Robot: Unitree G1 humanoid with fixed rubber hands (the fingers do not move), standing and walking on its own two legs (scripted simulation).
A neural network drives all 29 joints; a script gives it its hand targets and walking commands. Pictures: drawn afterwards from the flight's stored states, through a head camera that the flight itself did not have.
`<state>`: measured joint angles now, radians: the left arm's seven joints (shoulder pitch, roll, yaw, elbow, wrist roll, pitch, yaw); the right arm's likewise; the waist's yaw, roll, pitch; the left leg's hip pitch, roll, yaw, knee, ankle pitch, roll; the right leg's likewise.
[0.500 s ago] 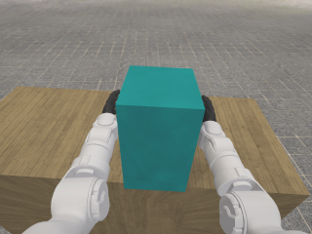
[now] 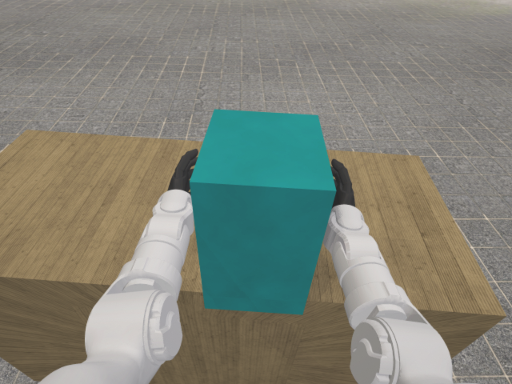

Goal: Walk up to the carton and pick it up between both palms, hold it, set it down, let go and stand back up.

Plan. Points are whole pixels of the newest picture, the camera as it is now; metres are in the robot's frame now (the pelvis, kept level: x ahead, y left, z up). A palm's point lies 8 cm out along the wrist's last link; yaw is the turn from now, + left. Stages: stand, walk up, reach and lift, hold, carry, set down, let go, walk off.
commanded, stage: set down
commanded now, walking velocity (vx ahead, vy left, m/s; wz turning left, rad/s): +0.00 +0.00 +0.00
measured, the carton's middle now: (259, 214) +0.39 -0.04 +0.08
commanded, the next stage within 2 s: none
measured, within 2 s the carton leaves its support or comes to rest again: neither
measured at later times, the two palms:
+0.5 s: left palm (169, 183) +0.44 +0.12 +0.12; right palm (346, 203) +0.38 -0.19 +0.10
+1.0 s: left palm (155, 144) +0.44 +0.12 +0.20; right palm (377, 159) +0.38 -0.21 +0.20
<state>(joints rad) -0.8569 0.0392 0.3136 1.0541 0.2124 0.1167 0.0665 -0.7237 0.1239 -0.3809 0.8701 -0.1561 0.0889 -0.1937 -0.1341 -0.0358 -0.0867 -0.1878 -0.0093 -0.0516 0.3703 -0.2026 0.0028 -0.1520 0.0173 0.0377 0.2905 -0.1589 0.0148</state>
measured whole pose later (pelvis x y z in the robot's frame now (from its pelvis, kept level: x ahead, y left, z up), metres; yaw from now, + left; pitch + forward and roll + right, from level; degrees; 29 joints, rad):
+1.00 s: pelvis -0.03 -0.01 -0.01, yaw -1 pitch +7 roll -1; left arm -1.14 0.36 -0.05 1.01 -0.28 0.40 0.07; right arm -1.02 -0.19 -0.06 0.88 0.34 0.36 -0.25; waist -0.13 -0.02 -0.12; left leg -0.38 0.02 -0.03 0.45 -0.18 -0.01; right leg -0.35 0.04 0.02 0.36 -0.13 0.00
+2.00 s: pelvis -0.05 +0.00 -0.01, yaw -2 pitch +0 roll -1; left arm -0.70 0.36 0.05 0.37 -0.26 0.66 0.04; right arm -0.62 -0.16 -0.10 0.34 0.32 0.47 -0.26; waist -0.10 -0.04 0.01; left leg -0.26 0.01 -0.01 0.45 -0.18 0.00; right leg -0.24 0.02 0.02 0.37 -0.13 0.01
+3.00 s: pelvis -0.01 +0.00 +0.00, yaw -3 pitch -3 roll +0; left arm 0.10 0.28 0.00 -0.12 -0.26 0.39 -0.03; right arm 0.21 -0.09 0.00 -0.23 0.19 0.33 -0.20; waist 0.02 -0.01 0.05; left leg -0.12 0.01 0.03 0.37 -0.21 0.00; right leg -0.14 0.02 0.05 0.36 -0.18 0.01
